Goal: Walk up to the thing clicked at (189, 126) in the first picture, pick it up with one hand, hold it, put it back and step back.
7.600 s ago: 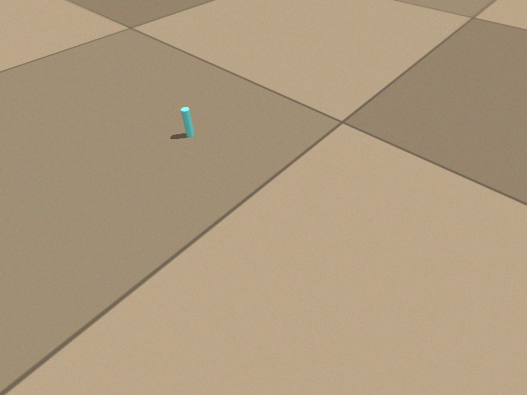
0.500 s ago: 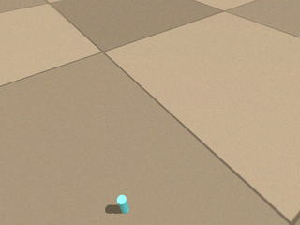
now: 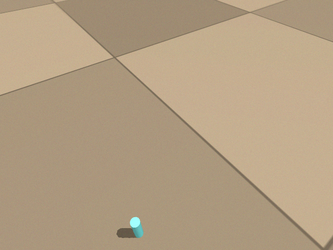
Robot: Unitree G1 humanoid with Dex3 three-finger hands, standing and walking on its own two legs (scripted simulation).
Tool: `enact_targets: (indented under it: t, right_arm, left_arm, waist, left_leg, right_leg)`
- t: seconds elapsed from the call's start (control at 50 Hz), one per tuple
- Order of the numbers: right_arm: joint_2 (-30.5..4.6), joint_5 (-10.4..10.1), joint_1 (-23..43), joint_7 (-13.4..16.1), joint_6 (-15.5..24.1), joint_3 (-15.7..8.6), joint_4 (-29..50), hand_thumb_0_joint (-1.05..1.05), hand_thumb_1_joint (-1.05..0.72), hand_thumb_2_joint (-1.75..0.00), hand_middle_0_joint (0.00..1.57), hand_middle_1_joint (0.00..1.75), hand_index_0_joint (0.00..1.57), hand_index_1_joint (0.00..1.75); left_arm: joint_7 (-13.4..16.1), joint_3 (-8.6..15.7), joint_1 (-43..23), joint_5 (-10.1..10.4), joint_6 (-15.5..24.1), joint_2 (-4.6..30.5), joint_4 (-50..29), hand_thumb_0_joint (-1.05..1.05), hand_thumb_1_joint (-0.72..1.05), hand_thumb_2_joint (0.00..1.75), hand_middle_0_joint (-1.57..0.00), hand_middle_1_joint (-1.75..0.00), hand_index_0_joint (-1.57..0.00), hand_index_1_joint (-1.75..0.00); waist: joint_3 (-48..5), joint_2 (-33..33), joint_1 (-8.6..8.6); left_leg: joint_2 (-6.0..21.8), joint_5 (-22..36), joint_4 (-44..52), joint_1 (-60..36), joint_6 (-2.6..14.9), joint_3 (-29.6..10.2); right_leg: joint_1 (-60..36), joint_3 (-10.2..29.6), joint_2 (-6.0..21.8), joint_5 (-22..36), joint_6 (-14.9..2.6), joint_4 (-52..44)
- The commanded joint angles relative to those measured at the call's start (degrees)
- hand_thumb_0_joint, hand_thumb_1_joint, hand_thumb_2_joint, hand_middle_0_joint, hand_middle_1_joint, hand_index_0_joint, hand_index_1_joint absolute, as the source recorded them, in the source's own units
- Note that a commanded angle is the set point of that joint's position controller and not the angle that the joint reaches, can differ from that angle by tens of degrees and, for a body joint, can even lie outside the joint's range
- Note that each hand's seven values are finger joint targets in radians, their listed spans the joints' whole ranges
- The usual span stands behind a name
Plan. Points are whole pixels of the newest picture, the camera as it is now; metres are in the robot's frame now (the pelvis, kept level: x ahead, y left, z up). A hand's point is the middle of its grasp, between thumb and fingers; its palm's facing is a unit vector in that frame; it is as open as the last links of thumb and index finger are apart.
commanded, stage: stand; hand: left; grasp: from the side
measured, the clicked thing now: (137, 227) +0.39 +0.19 -0.69
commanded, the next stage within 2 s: go down in 0.76 s
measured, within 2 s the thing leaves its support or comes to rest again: neither
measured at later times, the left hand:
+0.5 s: hand out of the picture +0.07 +0.26 -0.16, palm faces -0.03 -0.94 -0.35, open 7.4 cm
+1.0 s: hand out of the picture +0.12 +0.25 -0.16, palm faces +0.05 -0.95 -0.32, open 8.6 cm
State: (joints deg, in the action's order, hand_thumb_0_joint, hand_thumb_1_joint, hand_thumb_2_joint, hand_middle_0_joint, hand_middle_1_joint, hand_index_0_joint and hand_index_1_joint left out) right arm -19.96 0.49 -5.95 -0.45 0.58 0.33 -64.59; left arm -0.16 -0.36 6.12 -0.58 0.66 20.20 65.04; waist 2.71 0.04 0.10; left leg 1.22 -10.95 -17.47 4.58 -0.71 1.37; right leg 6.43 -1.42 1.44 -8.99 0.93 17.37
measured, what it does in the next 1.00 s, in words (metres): stands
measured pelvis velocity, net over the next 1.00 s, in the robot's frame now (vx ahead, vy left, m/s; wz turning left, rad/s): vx -0.01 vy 0.00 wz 0.02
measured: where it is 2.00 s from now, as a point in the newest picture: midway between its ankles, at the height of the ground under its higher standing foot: outside the picture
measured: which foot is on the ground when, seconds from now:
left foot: down 0.00-1.00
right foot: down 0.00-1.00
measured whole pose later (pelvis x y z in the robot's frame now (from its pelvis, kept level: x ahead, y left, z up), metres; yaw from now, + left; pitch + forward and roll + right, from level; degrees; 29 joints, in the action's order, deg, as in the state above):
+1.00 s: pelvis -0.01 +0.00 -0.01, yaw +1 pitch +2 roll +0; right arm -17.6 -2.2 -10.6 1.6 2.5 0.0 -51.1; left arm -0.1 4.8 -0.1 -0.7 1.4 19.0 62.3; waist 3.1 0.4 0.4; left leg 1.0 -13.8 -25.9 14.4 -0.4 0.3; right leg 15.4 -2.2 1.9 -11.7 0.9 24.9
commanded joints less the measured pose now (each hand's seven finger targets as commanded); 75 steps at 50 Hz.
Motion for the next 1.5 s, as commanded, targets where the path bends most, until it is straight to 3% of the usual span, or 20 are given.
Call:
enact_targets:
  t: [0.0,0.82,0.84,0.86,0.88,0.9,0.92,0.94,0.96,0.98,1.02,1.06,1.1,1.14,1.16,1.2,1.3,1.4,1.42,1.48]
  right_arm:
    - [-12.5,0.1,2.2,0.8,1.2,-2.4,2.9,0.00,-0.90,-0.90,0.20,0.30,0.20,0.30]
    - [-12.4,0.0,1.6,0.9,1.3,-2.5,3.4,0.00,-0.90,-0.90,0.20,0.30,0.20,0.30]
    - [-12.7,0.1,1.6,0.9,1.3,-2.5,3.3,0.00,-0.97,-0.92,0.21,0.30,0.21,0.30]
    - [-3.1,-3.7,0.2,2.1,3.9,-0.7,19.8,0.00,-0.99,-0.92,0.20,0.30,0.20,0.30]
    - [-3.9,-3.9,-3.1,2.5,3.8,-0.3,16.3,0.00,-0.99,-0.92,0.20,0.30,0.20,0.30]
    - [-6.4,-4.1,-5.1,3.0,3.3,-1.8,16.6,0.00,-0.99,-0.93,0.20,0.30,0.20,0.30]
    - [-6.4,-3.4,-5.9,2.9,3.0,-2.6,17.4,0.00,-0.97,-0.92,0.20,0.30,0.20,0.30]
    - [-6.0,-3.2,-6.0,3.0,3.1,-3.0,19.3,0.00,-0.97,-0.92,0.20,0.30,0.20,0.30]
    - [-6.0,-2.1,-6.5,3.0,3.7,-4.1,20.8,0.00,-0.97,-0.92,0.20,0.30,0.20,0.30]
    - [-5.7,-1.6,-8.3,2.8,3.7,-4.8,21.2,0.00,-0.94,-0.91,0.20,0.30,0.20,0.30]
    - [-5.3,-1.7,-8.7,2.3,3.8,-4.9,24.1,0.00,-0.95,-0.91,0.20,0.30,0.20,0.30]
    - [-4.8,-1.9,-8.2,2.4,4.0,-5.2,26.4,0.00,-0.91,-0.90,0.20,0.30,0.20,0.30]
    - [-4.9,-2.2,-7.5,2.3,3.9,-5.3,28.5,0.00,-0.90,-0.90,0.20,0.30,0.20,0.30]
    - [-4.1,-2.1,-6.2,2.1,4.5,-5.0,30.7,0.00,-0.89,-0.90,0.20,0.30,0.20,0.30]
    - [-4.4,-2.1,-6.8,2.0,4.6,-5.2,31.1,0.00,-0.89,-0.90,0.20,0.30,0.20,0.30]
    - [-3.8,-2.0,-7.3,2.1,5.4,-5.3,32.7,0.00,-0.88,-0.90,0.20,0.30,0.20,0.30]
    - [-3.6,-1.9,-7.9,3.0,7.5,-5.5,35.1,0.00,-0.86,-0.89,0.20,0.30,0.20,0.30]
    - [-3.4,-2.0,-7.9,3.8,8.9,-5.1,36.6,0.00,-0.85,-0.89,0.20,0.30,0.20,0.30]
    - [-3.5,-2.0,-7.6,4.0,9.2,-5.4,37.4,0.00,-0.84,-0.88,0.20,0.30,0.20,0.30]
    - [-3.2,-1.7,-7.9,4.4,9.6,-4.9,37.4,0.00,-0.84,-0.88,0.20,0.30,0.20,0.30]
  left_arm:
    - [0.6,2.6,-2.2,0.2,1.0,12.4,-3.1,0.00,0.90,0.90,-0.20,-0.30,-0.20,-0.30]
    - [0.7,2.7,-1.9,0.1,1.1,12.3,-3.6,0.00,0.90,0.90,-0.20,-0.30,-0.20,-0.30]
    - [0.7,2.6,-1.6,0.0,1.1,12.0,-3.5,0.00,0.82,0.82,-0.25,-0.22,-0.21,-0.22]
    - [1.7,3.4,-21.7,2.9,6.4,3.0,-23.6,0.00,0.74,0.74,-0.17,-0.14,-0.13,-0.14]
    - [1.9,3.8,-27.0,3.0,5.4,4.5,-18.3,0.00,0.66,0.66,-0.09,-0.06,-0.05,-0.06]
    - [1.9,7.3,-16.7,1.5,3.4,10.4,-10.1,0.00,0.58,0.58,-0.02,-0.06,-0.02,-0.05]
    - [1.1,9.1,-14.2,0.1,2.3,12.3,-5.5,0.00,0.50,0.50,-0.02,-0.06,-0.02,-0.05]
    - [0.4,10.4,-17.6,-0.7,2.1,14.3,-7.0,0.00,0.42,0.42,-0.01,-0.06,-0.02,-0.05]
    - [-0.4,11.4,-17.6,-1.9,2.7,14.5,-8.6,0.00,0.34,0.34,-0.01,-0.07,-0.02,-0.06]
    - [-0.7,13.3,-9.3,-3.0,1.9,14.2,-5.8,0.00,0.26,0.26,-0.02,-0.08,-0.03,-0.07]
    - [-1.4,14.9,-3.9,-3.5,0.6,13.9,-7.9,0.00,0.13,0.18,-0.03,-0.09,-0.04,-0.08]
    - [-1.7,14.1,-3.8,-3.5,-0.9,11.6,-11.4,0.00,0.05,0.17,-0.04,-0.09,-0.04,-0.08]
    - [-1.9,15.6,-0.6,-3.5,-3.5,12.2,-10.8,0.00,-0.08,0.13,-0.05,-0.07,-0.05,-0.07]
    - [-2.3,14.8,-6.3,-3.4,-3.6,12.0,-19.3,0.00,-0.22,0.11,-0.05,-0.08,-0.05,-0.08]
    - [-2.4,16.4,-1.5,-3.3,-4.5,12.2,-15.8,0.00,-0.28,0.09,-0.06,-0.07,-0.05,-0.07]
    - [-2.9,15.1,-4.5,-2.8,-4.1,11.1,-25.0,0.00,-0.35,0.10,-0.06,-0.09,-0.06,-0.09]
    - [-3.1,15.1,-1.7,-2.1,-5.3,9.9,-33.1,0.00,-0.53,0.06,-0.07,-0.09,-0.07,-0.09]
    - [-3.0,16.8,6.6,-1.8,-8.6,10.8,-37.5,0.00,-0.57,0.05,-0.07,-0.09,-0.07,-0.09]
    - [-3.0,16.5,4.1,-1.5,-8.7,11.4,-44.6,0.00,-0.57,0.05,-0.07,-0.09,-0.07,-0.10]
    - [-3.3,16.7,8.2,-1.4,-11.1,11.1,-45.4,0.00,-0.59,0.03,-0.07,-0.07,-0.07,-0.07]
  waist:
    - [-4.2,-0.6,-0.18]
    - [-4.0,0.0,-0.17]
    - [-3.9,-0.7,-0.26]
    - [1.2,-1.0,6.70]
    - [-0.4,0.3,4.70]
    - [0.3,2.3,3.13]
    - [-2.7,2.8,2.55]
    - [-5.3,3.0,2.10]
    - [-10.5,2.6,1.08]
    - [-13.8,0.2,-0.52]
    - [-15.6,-3.0,-2.23]
    - [-16.3,-3.5,-1.17]
    - [-14.8,-2.7,-0.63]
    - [-14.7,-2.3,-0.14]
    - [-15.2,-1.5,0.03]
    - [-16.5,-3.0,0.41]
    - [-17.8,-3.5,1.82]
    - [-18.5,-3.0,1.32]
    - [-20.2,-5.2,1.16]
    - [-19.4,-6.5,1.51]
  left_leg:
    - [6.9,8.4,3.2,0.9,1.31,-5.2]
    - [6.8,10.9,3.0,0.4,1.54,-5.3]
    - [6.8,10.1,3.0,0.4,1.52,-5.1]
    - [-1.1,1.1,-1.1,7.8,1.24,1.3]
    - [-1.5,-0.5,-1.7,8.0,1.53,1.1]
    - [-1.2,-1.0,-2.6,9.4,1.46,1.1]
    - [-1.6,-0.5,-5.6,11.6,1.58,1.0]
    - [-1.6,0.8,-7.9,12.9,1.73,0.8]
    - [-1.7,1.8,-10.0,13.4,1.53,0.6]
    - [-2.3,4.1,-11.6,15.0,1.24,0.8]
    - [-2.7,6.3,-13.8,16.7,0.67,0.7]
    - [-2.4,7.3,-14.2,16.4,0.47,0.2]
    - [-2.1,5.7,-15.6,19.1,0.63,-0.2]
    - [-1.6,3.1,-18.3,21.5,0.58,-0.7]
    - [-1.5,2.3,-19.8,23.0,0.75,-0.6]
    - [-1.2,0.5,-22.0,24.3,0.75,-0.9]
    - [-0.3,-2.5,-26.3,27.4,0.66,-2.0]
    - [-0.1,-2.1,-29.2,30.7,0.52,-2.8]
    - [-0.2,-1.2,-30.0,30.1,0.42,-2.6]
    - [0.4,-1.2,-30.9,31.4,-0.06,-3.7]
  right_leg:
    - [-1.9,5.1,6.8,7.3,-1.90,-2.0]
    - [-2.3,4.6,6.9,9.0,-1.81,-1.7]
    - [-1.9,4.7,6.9,8.6,-1.74,-2.0]
    - [11.2,-0.2,-1.1,2.7,-1.31,1.5]
    - [8.3,-0.8,-1.0,0.2,-1.34,1.5]
    - [8.6,-1.4,-1.5,-1.7,-1.58,1.9]
    - [9.5,-1.2,-1.3,-1.7,-1.67,3.8]
    - [9.9,-1.1,-1.1,-0.3,-1.67,6.2]
    - [8.3,-0.8,-0.9,1.1,-1.57,8.6]
    - [7.2,-0.5,-0.4,3.4,-1.75,10.7]
    - [7.4,-0.3,-0.7,4.6,-2.16,13.4]
    - [8.7,-0.6,-1.0,5.2,-2.31,14.0]
    - [11.2,-0.9,-1.3,3.2,-2.30,15.1]
    - [15.3,-1.2,-1.5,0.1,-2.32,17.7]
    - [16.5,-1.2,-1.6,-0.6,-2.22,19.0]
    - [19.4,-1.3,-1.6,-2.4,-2.27,21.8]
    - [26.2,-1.5,-1.8,-5.1,-2.11,26.9]
    - [28.3,-1.7,-1.6,-5.4,-2.10,30.3]
    - [28.7,-1.5,-1.6,-4.6,-2.11,30.8]
    - [30.9,-1.8,-1.6,-5.6,-2.12,32.9]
